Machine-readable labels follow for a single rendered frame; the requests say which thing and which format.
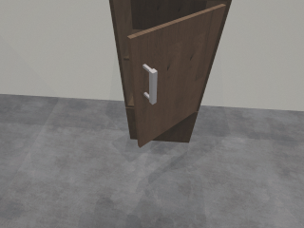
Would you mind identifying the cupboard door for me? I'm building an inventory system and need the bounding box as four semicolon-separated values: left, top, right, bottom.
126;4;226;148

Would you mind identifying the handle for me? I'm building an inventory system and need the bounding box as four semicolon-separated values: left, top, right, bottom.
142;64;158;105

